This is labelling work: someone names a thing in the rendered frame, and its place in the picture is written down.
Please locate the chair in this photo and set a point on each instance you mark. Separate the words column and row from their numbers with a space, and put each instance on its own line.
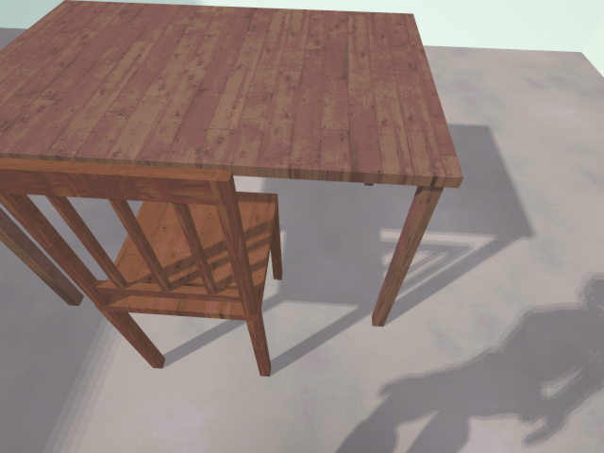
column 196, row 248

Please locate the table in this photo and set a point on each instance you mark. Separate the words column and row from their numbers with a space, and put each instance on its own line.
column 268, row 92

